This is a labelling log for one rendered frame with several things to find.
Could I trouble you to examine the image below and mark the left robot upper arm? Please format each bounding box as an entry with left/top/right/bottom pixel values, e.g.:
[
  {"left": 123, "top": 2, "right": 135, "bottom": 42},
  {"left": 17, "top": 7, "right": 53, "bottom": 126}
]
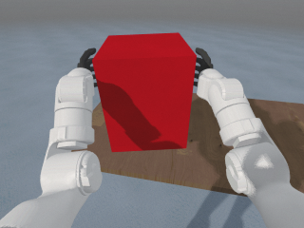
[{"left": 0, "top": 150, "right": 103, "bottom": 228}]

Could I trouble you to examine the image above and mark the table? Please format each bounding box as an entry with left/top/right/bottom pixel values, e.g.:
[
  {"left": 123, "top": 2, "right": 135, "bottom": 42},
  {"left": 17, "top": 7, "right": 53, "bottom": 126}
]
[{"left": 71, "top": 93, "right": 304, "bottom": 197}]

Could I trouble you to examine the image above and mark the robot right forearm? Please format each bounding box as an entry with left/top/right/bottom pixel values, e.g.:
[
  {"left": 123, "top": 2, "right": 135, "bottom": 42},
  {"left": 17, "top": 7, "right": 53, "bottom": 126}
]
[{"left": 197, "top": 68, "right": 291, "bottom": 181}]

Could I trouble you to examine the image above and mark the robot left forearm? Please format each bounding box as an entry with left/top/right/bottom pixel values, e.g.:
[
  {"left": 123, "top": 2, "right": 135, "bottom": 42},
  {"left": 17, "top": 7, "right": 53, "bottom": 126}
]
[{"left": 40, "top": 67, "right": 95, "bottom": 188}]

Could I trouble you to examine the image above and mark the left robot hand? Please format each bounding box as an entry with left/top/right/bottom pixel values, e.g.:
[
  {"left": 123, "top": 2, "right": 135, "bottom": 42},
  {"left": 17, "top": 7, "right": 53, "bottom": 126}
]
[{"left": 77, "top": 47, "right": 98, "bottom": 87}]

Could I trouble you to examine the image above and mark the right robot upper arm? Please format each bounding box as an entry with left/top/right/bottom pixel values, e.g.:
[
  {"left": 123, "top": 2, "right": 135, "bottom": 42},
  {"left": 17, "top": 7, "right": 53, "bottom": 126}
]
[{"left": 225, "top": 142, "right": 304, "bottom": 228}]

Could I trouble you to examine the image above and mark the right robot hand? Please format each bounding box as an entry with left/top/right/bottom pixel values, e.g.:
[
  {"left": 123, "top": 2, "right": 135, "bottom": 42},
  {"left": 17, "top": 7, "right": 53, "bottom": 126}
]
[{"left": 193, "top": 47, "right": 214, "bottom": 86}]

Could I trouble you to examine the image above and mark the carton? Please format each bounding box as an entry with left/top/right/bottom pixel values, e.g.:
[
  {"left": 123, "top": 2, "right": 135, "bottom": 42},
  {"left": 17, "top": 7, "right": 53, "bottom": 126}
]
[{"left": 92, "top": 32, "right": 197, "bottom": 152}]

